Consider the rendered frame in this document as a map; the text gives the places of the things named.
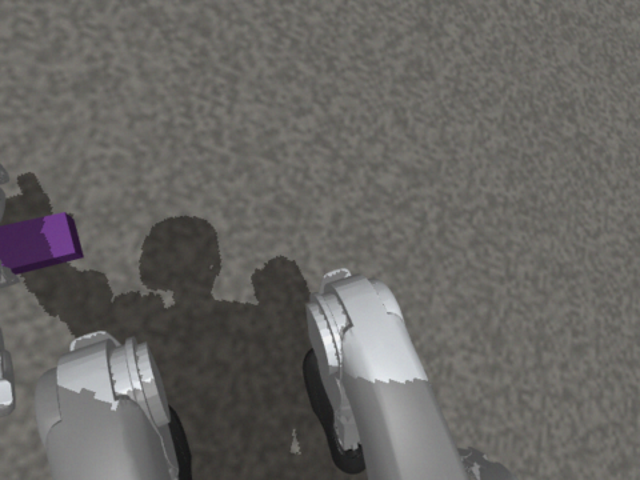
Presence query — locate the left robot foot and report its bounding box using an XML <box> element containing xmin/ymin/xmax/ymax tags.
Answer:
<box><xmin>168</xmin><ymin>405</ymin><xmax>192</xmax><ymax>480</ymax></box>

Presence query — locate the left robot arm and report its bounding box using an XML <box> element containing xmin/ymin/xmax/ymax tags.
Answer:
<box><xmin>0</xmin><ymin>270</ymin><xmax>16</xmax><ymax>417</ymax></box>

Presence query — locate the left robot hand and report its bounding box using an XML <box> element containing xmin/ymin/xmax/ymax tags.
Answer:
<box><xmin>0</xmin><ymin>163</ymin><xmax>20</xmax><ymax>288</ymax></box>

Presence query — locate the small box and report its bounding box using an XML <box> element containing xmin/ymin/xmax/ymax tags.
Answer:
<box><xmin>0</xmin><ymin>212</ymin><xmax>84</xmax><ymax>275</ymax></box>

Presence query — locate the right robot foot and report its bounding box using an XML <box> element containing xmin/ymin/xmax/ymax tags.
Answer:
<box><xmin>303</xmin><ymin>348</ymin><xmax>366</xmax><ymax>474</ymax></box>

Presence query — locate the right robot hand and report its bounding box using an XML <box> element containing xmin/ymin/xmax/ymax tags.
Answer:
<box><xmin>457</xmin><ymin>446</ymin><xmax>519</xmax><ymax>480</ymax></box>

